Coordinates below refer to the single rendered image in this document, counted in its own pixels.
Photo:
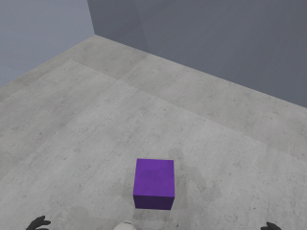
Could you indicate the carton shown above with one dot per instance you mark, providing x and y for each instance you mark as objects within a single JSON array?
[{"x": 154, "y": 184}]

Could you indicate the robot left hand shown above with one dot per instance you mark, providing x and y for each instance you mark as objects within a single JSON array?
[{"x": 38, "y": 222}]

